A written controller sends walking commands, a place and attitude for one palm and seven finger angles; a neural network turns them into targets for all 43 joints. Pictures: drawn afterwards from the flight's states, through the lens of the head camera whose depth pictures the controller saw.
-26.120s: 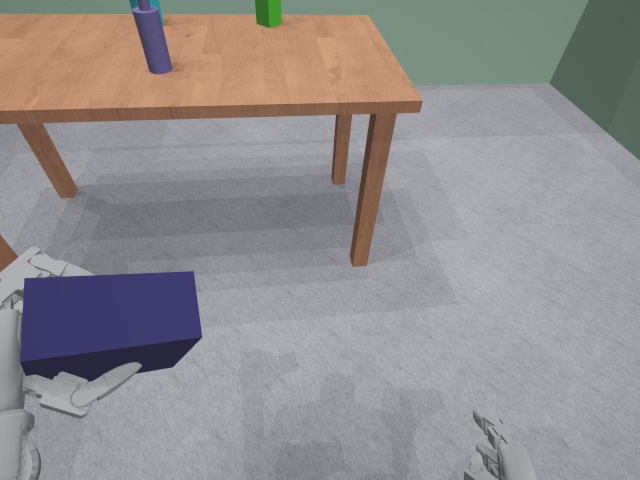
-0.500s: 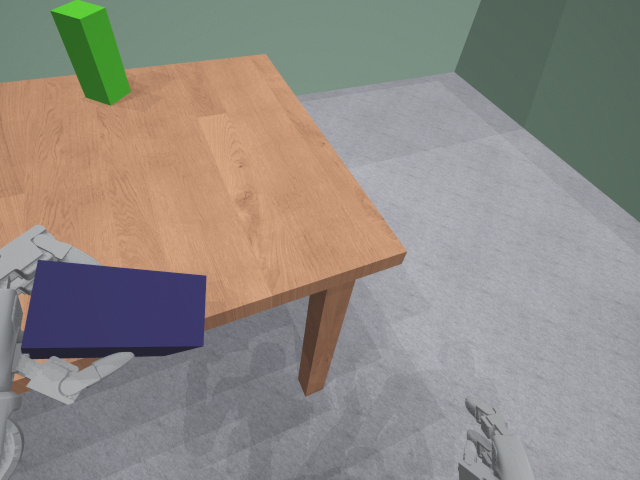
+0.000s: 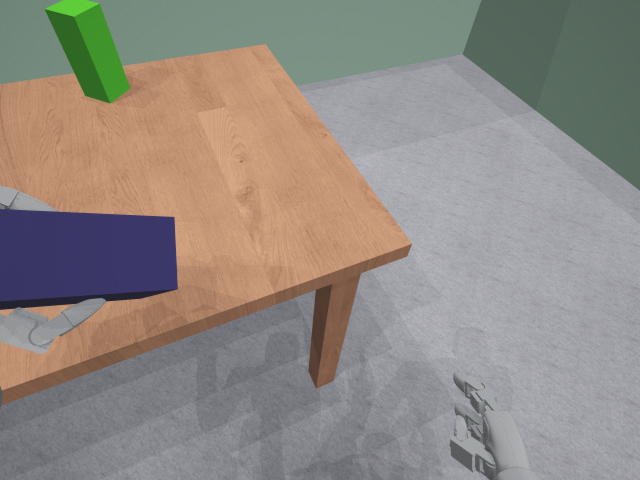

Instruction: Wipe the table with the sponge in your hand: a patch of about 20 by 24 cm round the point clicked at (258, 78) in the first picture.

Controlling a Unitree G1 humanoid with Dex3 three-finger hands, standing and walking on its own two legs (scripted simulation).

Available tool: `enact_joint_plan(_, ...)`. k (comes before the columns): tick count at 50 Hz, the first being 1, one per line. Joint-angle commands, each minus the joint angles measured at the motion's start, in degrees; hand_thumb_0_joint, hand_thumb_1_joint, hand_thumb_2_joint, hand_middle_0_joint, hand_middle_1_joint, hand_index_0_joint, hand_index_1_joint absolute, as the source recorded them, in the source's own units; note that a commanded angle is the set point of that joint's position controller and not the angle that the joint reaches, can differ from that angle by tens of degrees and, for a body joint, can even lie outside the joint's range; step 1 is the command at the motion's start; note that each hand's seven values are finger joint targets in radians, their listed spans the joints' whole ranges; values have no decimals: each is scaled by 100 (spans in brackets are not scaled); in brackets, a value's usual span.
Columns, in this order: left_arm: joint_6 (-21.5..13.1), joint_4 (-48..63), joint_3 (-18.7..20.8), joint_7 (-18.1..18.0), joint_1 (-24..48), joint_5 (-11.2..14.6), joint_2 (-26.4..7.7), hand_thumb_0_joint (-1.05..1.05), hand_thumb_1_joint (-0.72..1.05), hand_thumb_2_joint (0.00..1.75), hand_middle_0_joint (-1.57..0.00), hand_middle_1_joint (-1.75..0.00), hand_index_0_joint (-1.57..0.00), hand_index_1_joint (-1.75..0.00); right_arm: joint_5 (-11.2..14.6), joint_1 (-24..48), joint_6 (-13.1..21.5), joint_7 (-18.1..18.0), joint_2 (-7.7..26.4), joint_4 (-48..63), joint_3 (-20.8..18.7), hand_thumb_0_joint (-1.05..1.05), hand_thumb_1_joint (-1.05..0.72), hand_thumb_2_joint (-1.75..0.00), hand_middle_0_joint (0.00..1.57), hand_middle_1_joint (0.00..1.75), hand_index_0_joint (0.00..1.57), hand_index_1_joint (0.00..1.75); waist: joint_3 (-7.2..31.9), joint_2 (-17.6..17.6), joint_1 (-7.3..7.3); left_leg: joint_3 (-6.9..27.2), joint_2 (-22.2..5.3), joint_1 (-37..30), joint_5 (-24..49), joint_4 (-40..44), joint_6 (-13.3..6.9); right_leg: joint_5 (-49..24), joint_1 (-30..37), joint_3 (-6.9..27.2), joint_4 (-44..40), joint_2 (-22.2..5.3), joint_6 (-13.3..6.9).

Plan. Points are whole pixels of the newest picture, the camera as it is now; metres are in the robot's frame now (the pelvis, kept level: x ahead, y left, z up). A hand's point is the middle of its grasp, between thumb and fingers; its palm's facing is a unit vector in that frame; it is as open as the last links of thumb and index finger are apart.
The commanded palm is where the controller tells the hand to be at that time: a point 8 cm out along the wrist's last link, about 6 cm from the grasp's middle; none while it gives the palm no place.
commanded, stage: come to a stop and stand still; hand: left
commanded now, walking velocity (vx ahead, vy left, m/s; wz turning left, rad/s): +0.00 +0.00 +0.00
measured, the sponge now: (108, 263) +0.27 +0.24 +0.16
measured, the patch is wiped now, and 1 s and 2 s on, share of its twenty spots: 0.00 0.00 0.00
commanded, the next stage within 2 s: look again from close up in 0.38 s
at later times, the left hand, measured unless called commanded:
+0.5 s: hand (89, 300) +0.23 +0.24 +0.16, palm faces +0.37 -0.85 -0.37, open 10.4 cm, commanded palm +0.17 +0.27 +0.18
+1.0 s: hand (42, 258) +0.25 +0.28 +0.19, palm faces +0.46 -0.78 -0.43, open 10.4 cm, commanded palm +0.17 +0.28 +0.18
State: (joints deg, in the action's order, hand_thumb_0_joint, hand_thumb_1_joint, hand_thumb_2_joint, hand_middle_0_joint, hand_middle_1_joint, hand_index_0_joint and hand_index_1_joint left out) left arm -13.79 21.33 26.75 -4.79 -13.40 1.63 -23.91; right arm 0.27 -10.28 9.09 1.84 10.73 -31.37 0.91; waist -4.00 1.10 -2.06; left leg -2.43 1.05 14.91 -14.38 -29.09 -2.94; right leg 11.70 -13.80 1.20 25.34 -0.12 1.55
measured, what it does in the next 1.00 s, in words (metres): stands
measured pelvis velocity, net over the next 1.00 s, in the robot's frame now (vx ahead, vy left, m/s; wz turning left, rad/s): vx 0.00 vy -0.01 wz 0.05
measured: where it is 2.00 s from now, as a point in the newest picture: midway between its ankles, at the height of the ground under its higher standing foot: outside the picture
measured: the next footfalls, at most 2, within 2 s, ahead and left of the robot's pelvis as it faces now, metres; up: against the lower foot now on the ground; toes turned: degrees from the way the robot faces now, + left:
none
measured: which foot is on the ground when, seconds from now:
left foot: down 0.00-1.00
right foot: down 0.00-1.00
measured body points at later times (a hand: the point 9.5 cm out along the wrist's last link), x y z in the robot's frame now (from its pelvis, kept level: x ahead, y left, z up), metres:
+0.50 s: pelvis +0.01 -0.01 +0.00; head +0.02 +0.01 +0.45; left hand +0.20 +0.28 +0.18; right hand +0.19 -0.23 -0.06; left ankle +0.01 +0.08 -0.74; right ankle +0.02 -0.14 -0.74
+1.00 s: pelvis +0.00 -0.01 +0.00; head +0.02 +0.00 +0.45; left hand +0.22 +0.32 +0.21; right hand +0.19 -0.22 -0.08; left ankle +0.01 +0.08 -0.74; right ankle +0.02 -0.14 -0.74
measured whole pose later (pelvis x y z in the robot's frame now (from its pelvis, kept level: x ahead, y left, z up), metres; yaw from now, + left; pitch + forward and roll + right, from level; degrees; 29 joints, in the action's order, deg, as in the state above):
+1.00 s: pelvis +0.00 -0.01 +0.00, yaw +3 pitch -1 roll +0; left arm -3.5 16.0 21.5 -2.1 -6.1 0.8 -27.4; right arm -1.3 -12.7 6.4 -0.7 12.2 -34.5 2.7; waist -2.4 1.2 -3.5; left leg 0.3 2.5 12.9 -13.6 -27.7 -1.7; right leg 14.5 -12.2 0.3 27.7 -0.5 0.3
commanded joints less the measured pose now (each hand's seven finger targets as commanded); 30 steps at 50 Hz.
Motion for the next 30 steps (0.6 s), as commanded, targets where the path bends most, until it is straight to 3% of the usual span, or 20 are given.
enact_joint_plan(1,-218,1463,-60,-29,-1039,119,-569,0,10,130,-120,-160,-120,-160,74,324,165,-97,791,875,-346,0,-90,-90,20,30,20,30,1212,132,7,383,-541,-143,1171,664,297,-1033,769,61,-145,-171,-240)
enact_joint_plan(3,-238,1337,242,-82,-813,132,-799,0,10,130,-120,-160,-120,-160,38,378,136,-243,784,843,-323,0,-90,-90,20,30,20,30,1051,210,31,407,-457,-35,431,791,269,-586,629,183,-332,-208,-248)
enact_joint_plan(4,-251,1509,494,-138,-495,114,-1098,0,10,130,-120,-160,-120,-160,50,470,111,-319,806,830,-323,0,-90,-90,20,30,20,30,992,-44,49,390,-454,-134,234,901,266,-417,509,196,-309,-174,-247)
enact_joint_plan(5,-294,1402,384,-126,-417,114,-913,0,10,130,-120,-160,-120,-160,18,443,108,-374,773,830,-311,0,-90,-90,20,30,20,30,952,-193,70,459,-482,13,42,989,218,-264,584,93,-265,-185,-248)
enact_joint_plan(7,-345,1512,322,-121,-190,95,-906,0,10,130,-120,-160,-120,-160,26,453,145,-425,747,851,-293,0,-90,-90,20,30,20,30,917,-500,61,449,-474,30,-154,1015,155,-237,649,150,-276,-168,-262)
enact_joint_plan(9,-371,1749,252,-130,52,63,-949,0,10,130,-120,-160,-120,-160,28,502,203,-453,737,831,-275,0,-90,-90,20,30,20,30,898,-692,68,438,-445,-38,-294,1024,140,-214,619,163,-303,-159,-266)
enact_joint_plan(10,-377,1685,101,-127,18,55,-775,0,10,130,-120,-160,-120,-160,16,467,236,-455,733,814,-275,0,-90,-90,20,30,20,30,858,-655,72,433,-437,-28,-346,1019,127,-184,613,147,-356,-156,-265)
enact_joint_plan(15,-325,1488,-208,-149,-283,14,-447,0,10,130,-120,-160,-120,-160,0,366,323,-398,766,674,-296,0,-90,-90,20,30,20,30,891,-437,73,365,-341,-129,51,992,205,-436,692,101,-492,-82,-246)
enact_joint_plan(22,-234,1421,-83,-149,-537,50,-560,0,10,130,-120,-160,-120,-160,4,364,187,-384,782,689,-321,0,-90,-90,20,30,20,30,981,-341,74,301,-279,-243,949,881,279,-1123,844,31,-523,-65,-231)
enact_joint_plan(28,-208,1740,-27,-139,-595,100,-638,0,10,130,-120,-160,-120,-160,12,369,116,-399,765,772,-320,0,-90,-90,20,30,20,30,1144,-422,80,271,-267,-390,1355,864,301,-1463,999,-53,-467,-29,-204)
enact_joint_plan(29,-197,1825,29,-151,-576,95,-720,0,10,130,-120,-160,-120,-160,12,419,122,-407,767,775,-311,0,-90,-90,20,30,20,30,1167,-591,77,250,-261,-479,1400,858,306,-1456,933,-63,-457,-28,-200)
enact_joint_plan(30,-189,1783,-67,-146,-616,99,-595,0,10,130,-120,-160,-120,-160,3,373,108,-400,754,766,-306,0,-90,-90,20,30,20,30,1167,-577,86,273,-280,-473,1483,866,309,-1481,967,-99,-437,-18,-198)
